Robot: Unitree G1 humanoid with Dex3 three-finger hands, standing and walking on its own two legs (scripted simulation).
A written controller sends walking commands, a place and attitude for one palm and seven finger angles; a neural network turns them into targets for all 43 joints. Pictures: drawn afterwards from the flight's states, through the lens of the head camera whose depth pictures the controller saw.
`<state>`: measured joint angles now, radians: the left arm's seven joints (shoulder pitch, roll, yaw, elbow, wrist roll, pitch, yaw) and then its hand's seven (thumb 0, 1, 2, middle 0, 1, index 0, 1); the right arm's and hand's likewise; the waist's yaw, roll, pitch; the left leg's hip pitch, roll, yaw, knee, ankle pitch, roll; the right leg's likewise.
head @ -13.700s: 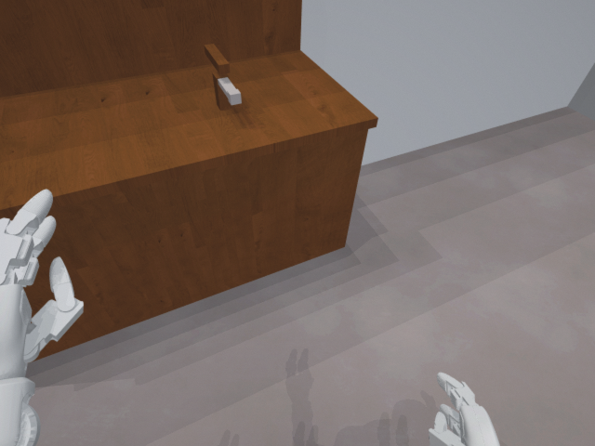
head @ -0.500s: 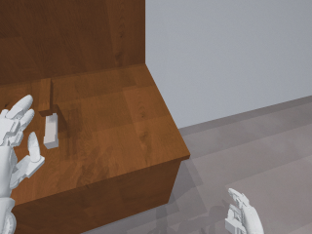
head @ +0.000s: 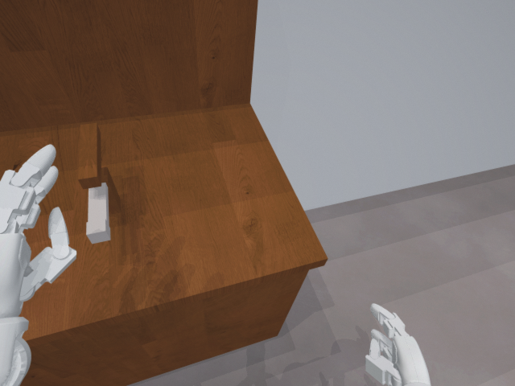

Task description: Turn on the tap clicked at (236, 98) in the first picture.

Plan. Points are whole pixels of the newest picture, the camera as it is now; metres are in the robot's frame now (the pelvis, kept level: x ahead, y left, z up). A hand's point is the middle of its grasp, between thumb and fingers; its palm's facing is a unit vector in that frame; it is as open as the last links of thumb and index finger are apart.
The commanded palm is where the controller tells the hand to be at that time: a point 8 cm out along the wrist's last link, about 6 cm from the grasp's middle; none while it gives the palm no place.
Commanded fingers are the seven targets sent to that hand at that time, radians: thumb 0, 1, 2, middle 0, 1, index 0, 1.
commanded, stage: come to a stop and stand still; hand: left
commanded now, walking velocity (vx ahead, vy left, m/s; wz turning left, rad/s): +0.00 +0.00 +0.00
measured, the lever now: (98, 231) +0.33 +0.28 +0.02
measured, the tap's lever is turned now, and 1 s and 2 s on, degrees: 0 0 0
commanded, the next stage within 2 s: look again from close up in 0.46 s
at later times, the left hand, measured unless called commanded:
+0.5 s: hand (30, 250) +0.22 +0.27 +0.16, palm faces +0.38 -0.85 -0.35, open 7.4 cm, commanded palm +0.15 +0.30 +0.18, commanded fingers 0.00 0.90 0.90 -0.20 -0.30 -0.20 -0.30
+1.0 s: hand (30, 239) +0.22 +0.27 +0.17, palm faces +0.40 -0.80 -0.46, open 7.4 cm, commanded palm +0.15 +0.29 +0.18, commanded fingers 0.00 0.90 0.90 -0.20 -0.30 -0.20 -0.30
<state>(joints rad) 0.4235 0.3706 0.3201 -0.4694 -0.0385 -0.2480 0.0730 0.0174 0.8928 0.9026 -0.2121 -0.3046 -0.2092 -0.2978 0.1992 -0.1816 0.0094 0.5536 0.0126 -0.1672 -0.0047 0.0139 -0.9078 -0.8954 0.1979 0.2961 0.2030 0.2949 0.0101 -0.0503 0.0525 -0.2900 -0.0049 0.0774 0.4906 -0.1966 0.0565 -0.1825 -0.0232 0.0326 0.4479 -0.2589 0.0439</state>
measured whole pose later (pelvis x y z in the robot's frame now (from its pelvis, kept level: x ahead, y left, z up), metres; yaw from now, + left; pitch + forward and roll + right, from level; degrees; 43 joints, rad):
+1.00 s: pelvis -0.01 +0.00 +0.00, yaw +1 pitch -1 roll -2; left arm 0.30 0.44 0.40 -0.41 0.02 -0.25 0.06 0.02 0.89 0.90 -0.22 -0.31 -0.22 -0.30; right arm 0.22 -0.19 0.00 0.58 -0.01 -0.15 -0.03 0.01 -0.91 -0.90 0.20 0.30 0.20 0.29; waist 0.04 -0.03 0.06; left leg -0.30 0.01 0.06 0.50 -0.19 0.06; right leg -0.16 -0.01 0.02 0.39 -0.22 0.05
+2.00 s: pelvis +0.01 +0.00 +0.00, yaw +0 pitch -1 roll -2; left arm 0.41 0.36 0.36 -0.48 -0.03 -0.22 0.09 0.02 0.89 0.90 -0.21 -0.31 -0.21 -0.30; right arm 0.20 -0.19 0.01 0.57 0.02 -0.11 -0.03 0.01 -0.91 -0.90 0.20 0.30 0.20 0.29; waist 0.02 -0.02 0.07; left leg -0.27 0.00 0.07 0.48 -0.20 0.06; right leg -0.13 -0.02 0.02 0.38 -0.24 0.05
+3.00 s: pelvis -0.01 -0.07 -0.02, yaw +5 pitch +0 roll -1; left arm 0.29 0.39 0.31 -0.32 -0.14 -0.03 0.06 0.02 0.89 0.90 -0.21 -0.31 -0.21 -0.30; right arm 0.18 -0.23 0.04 0.62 0.02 -0.14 -0.05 0.01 -0.91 -0.90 0.20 0.30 0.20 0.30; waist 0.04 0.07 -0.03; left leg -0.44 0.04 -0.06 0.73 -0.28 -0.03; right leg -0.31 0.04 -0.10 0.72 -0.40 -0.05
